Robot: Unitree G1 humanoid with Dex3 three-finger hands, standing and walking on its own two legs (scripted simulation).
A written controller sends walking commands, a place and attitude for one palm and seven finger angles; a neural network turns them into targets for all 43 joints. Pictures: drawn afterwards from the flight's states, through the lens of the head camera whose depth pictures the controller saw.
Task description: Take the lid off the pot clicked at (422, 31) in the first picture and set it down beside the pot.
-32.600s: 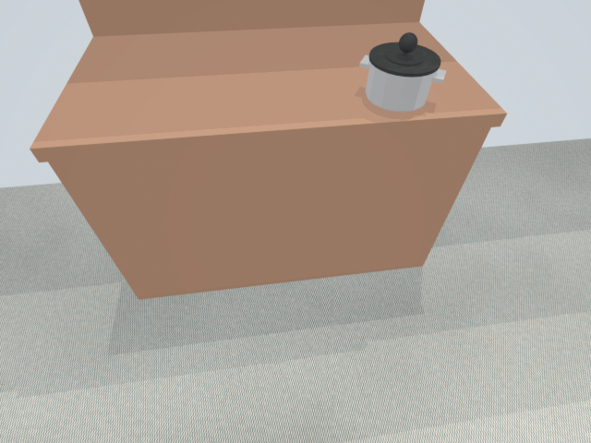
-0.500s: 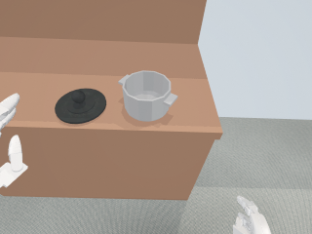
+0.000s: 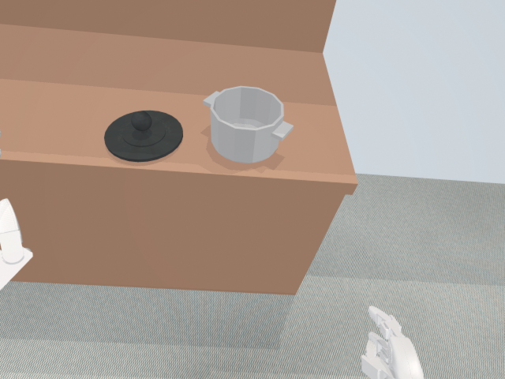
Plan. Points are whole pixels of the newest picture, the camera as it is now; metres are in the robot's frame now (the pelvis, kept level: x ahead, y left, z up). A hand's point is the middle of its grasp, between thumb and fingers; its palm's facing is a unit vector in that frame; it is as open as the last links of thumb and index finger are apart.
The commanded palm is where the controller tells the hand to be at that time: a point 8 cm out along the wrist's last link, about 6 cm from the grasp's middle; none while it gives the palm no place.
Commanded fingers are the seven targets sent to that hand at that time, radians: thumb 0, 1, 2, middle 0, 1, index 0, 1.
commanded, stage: step back with the hand held close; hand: left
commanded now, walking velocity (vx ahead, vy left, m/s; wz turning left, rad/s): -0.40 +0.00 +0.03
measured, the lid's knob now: (141, 121) +0.61 +0.31 +0.03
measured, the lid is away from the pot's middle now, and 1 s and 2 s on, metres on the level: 0.24 0.24 0.24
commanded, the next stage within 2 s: stop stepping back and stand still in 0.16 s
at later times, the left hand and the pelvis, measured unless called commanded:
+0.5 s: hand out of the picture +0.10 +0.26 +0.17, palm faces +0.37 -0.85 -0.37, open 7.4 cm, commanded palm +0.02 +0.29 +0.20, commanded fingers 0.00 0.90 0.90 -0.20 -0.30 -0.20 -0.30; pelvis -0.12 +0.01 -0.01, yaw -1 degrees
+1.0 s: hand out of the picture +0.04 +0.30 +0.17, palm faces +0.26 -0.91 -0.33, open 7.5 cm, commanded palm -0.04 +0.36 +0.20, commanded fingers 0.00 0.90 0.90 -0.20 -0.30 -0.20 -0.30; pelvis -0.17 +0.07 +0.00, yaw +0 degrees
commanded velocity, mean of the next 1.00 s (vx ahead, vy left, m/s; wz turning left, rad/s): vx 0.03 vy -0.07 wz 0.02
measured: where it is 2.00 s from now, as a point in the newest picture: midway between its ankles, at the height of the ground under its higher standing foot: outside the picture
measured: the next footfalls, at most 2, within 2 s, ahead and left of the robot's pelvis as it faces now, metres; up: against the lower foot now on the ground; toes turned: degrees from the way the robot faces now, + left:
right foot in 0.10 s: -0.11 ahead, -0.15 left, +0.00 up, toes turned -1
right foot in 0.64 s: -0.17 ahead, -0.08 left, +0.00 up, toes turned -4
